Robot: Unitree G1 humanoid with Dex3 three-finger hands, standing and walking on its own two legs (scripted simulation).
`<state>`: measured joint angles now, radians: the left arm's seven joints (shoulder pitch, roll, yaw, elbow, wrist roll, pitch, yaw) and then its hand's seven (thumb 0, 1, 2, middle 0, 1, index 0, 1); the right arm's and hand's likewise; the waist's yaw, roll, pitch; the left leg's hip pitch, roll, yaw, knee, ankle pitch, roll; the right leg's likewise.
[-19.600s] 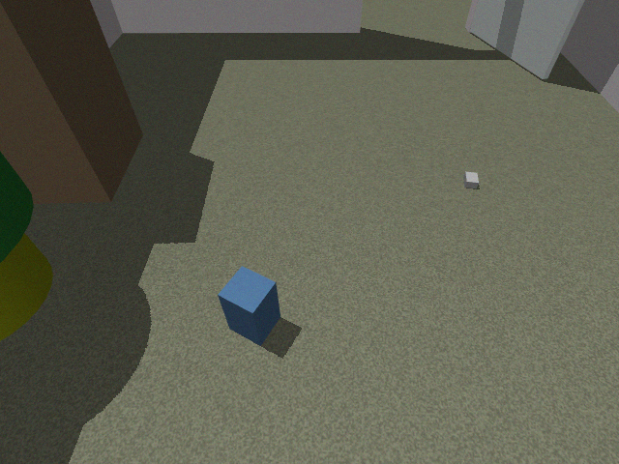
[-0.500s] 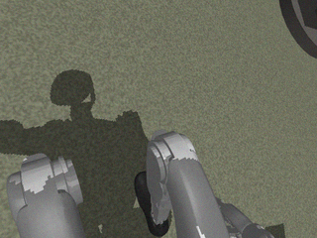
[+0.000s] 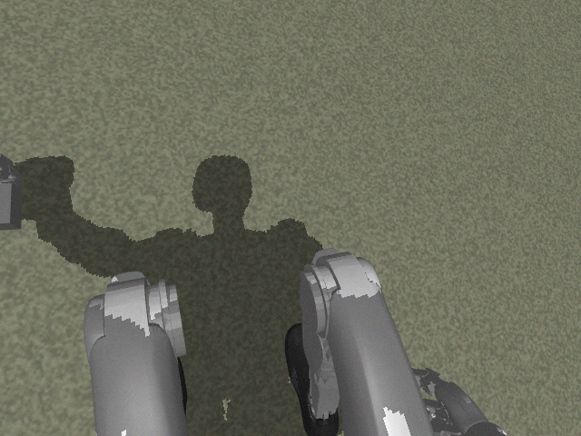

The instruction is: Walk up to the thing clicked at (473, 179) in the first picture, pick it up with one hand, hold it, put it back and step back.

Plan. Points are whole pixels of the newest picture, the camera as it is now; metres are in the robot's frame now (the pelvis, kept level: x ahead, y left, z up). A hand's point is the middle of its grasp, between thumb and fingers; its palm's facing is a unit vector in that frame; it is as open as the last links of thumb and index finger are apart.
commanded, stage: settle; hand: left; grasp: from above
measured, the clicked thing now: out of the picture +0.42 +0.38 -0.19
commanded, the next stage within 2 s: lift in 0.12 s
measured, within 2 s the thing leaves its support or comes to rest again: neither
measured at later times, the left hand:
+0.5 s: hand out of the picture +0.40 +0.37 -0.09, palm faces -0.46 -0.09 -0.89, open 8.1 cm
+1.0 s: hand out of the picture +0.34 +0.35 +0.08, palm faces -0.42 -0.11 -0.90, open 8.1 cm
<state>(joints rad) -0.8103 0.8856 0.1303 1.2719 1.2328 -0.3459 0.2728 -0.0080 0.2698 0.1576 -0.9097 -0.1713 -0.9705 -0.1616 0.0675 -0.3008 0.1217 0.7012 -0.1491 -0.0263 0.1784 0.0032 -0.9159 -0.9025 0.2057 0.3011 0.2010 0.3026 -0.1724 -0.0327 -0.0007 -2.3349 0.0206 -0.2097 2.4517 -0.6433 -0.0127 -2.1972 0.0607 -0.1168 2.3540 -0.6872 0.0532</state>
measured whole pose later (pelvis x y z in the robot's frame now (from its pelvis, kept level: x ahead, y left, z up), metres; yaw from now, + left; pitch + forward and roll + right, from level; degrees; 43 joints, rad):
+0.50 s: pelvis -0.01 +0.00 +0.04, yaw +3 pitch +32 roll -9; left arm -0.74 0.81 0.12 1.10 1.16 -0.28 0.15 -0.01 0.26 0.12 -0.95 -0.13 -1.00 -0.12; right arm 0.15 -0.28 0.05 0.70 -0.09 0.03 0.12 0.00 -0.92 -0.91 0.21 0.30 0.20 0.30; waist -0.16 0.01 -0.07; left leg -2.26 0.02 -0.16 2.31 -0.62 -0.01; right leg -2.14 0.04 -0.08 2.24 -0.67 0.04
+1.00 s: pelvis +0.00 +0.00 +0.16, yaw +6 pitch +30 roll -6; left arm -0.43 0.68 0.05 0.66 1.00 -0.22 0.01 -0.02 0.28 0.12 -0.92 -0.15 -0.97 -0.16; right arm 0.11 -0.26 -0.02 0.65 0.00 0.05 0.04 0.01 -0.92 -0.90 0.21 0.30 0.20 0.30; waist -0.07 0.04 -0.16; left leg -1.86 0.04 -0.10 1.92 -0.60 0.00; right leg -1.76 0.03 -0.05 1.87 -0.64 0.04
